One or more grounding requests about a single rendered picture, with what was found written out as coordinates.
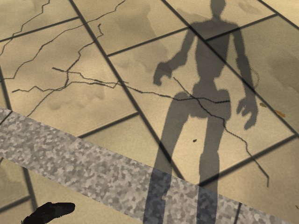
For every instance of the robot left hand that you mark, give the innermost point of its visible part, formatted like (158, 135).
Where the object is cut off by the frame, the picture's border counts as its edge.
(49, 211)

